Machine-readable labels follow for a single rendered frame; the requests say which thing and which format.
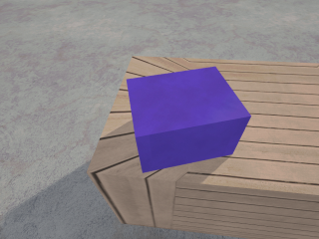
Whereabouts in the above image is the pedestal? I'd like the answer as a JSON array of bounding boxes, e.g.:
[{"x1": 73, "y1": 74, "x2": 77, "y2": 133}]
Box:
[{"x1": 87, "y1": 56, "x2": 319, "y2": 239}]

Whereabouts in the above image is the carton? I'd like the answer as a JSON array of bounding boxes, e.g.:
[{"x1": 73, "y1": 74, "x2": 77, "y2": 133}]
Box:
[{"x1": 127, "y1": 66, "x2": 251, "y2": 173}]

